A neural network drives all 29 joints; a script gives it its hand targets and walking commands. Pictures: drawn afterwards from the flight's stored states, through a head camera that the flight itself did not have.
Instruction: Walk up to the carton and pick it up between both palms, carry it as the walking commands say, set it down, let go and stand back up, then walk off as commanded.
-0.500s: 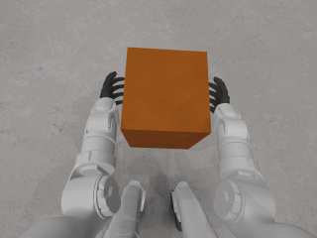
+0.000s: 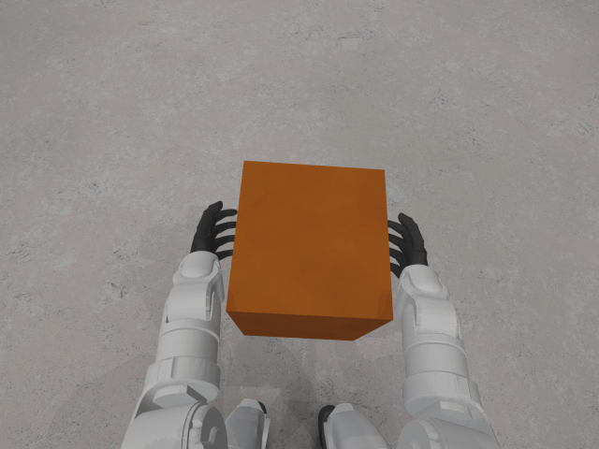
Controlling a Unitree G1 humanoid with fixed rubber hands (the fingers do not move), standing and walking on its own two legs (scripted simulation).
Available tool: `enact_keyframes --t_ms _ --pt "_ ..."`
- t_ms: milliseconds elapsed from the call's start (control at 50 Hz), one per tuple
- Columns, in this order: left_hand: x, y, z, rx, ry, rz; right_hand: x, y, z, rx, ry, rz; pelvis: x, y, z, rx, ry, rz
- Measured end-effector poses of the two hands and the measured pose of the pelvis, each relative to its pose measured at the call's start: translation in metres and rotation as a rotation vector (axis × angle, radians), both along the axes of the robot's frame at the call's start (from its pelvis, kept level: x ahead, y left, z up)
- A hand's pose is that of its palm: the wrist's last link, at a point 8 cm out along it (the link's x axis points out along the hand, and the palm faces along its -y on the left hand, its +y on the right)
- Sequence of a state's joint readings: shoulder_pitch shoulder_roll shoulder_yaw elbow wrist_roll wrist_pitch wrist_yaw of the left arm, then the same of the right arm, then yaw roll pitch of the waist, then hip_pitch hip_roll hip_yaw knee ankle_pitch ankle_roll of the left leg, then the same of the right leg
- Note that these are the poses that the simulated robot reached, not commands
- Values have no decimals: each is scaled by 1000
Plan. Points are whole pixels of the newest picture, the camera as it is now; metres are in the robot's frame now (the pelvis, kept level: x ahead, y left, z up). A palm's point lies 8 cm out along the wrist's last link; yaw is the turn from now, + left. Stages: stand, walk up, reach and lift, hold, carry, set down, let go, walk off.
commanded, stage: reach and lift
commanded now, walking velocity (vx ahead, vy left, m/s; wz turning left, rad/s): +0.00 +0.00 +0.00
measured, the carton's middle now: (305, 262) +0.38 +0.00 -0.10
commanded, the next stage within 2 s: hold in 1.90 s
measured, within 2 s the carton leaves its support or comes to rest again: neither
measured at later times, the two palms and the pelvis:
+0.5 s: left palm (192, 259) +0.33 +0.15 +0.03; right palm (432, 274) +0.32 -0.14 +0.04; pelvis +0.01 +0.01 +0.03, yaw +0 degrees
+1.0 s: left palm (181, 258) +0.31 +0.15 +0.09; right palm (453, 276) +0.30 -0.14 +0.08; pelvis +0.01 +0.00 +0.04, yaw +0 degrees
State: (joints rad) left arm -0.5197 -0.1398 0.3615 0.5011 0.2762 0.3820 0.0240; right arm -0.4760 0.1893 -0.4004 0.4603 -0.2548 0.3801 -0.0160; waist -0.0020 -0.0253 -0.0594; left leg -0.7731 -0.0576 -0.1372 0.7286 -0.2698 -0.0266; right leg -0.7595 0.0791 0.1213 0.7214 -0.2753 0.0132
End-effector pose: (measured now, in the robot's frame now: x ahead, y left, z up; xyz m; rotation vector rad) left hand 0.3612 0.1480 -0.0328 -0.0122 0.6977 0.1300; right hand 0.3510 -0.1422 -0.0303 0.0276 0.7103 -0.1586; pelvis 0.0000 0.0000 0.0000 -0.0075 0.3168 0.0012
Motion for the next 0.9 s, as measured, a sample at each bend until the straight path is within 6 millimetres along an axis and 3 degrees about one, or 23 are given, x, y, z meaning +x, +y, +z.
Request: enact_keyframes --t_ms 360,900 --pt "-21 -1 51 14 -10 -9 -22 -1 49 -8 -10 5 12 6 23 3 -183 -3" --pt "-48 -4 114 39 -37 -18 -48 -3 110 -17 -37 21 10 3 35 10 -402 5"
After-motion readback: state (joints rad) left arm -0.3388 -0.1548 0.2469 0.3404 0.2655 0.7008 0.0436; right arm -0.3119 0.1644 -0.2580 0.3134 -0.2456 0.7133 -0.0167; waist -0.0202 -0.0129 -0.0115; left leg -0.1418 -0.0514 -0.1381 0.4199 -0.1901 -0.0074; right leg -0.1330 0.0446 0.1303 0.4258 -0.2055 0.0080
